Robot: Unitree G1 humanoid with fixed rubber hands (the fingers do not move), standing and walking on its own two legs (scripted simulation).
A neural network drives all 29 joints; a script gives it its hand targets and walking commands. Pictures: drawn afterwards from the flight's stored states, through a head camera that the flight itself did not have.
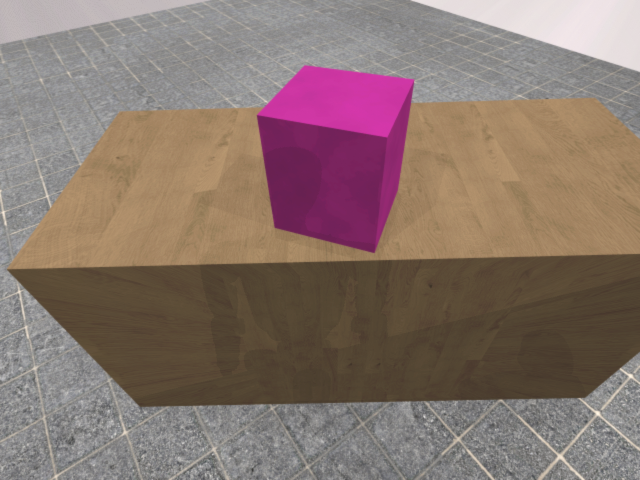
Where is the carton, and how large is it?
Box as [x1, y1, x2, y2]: [257, 65, 414, 252]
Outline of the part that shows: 304,65 257,114 274,226 277,228 374,252 397,190 414,79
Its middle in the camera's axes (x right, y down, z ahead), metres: +0.03 -0.15 +0.73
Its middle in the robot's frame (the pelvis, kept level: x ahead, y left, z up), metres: +0.67 -0.03 +0.05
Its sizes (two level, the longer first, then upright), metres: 0.210 0.200 0.250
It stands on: a pedestal, 0.69 m high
